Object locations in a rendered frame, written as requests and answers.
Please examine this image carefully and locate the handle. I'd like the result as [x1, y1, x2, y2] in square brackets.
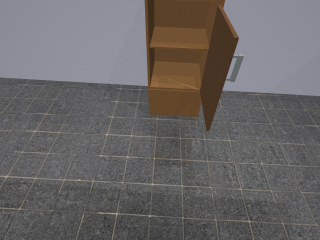
[226, 54, 244, 82]

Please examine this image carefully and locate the cupboard door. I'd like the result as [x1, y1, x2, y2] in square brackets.
[200, 5, 239, 131]

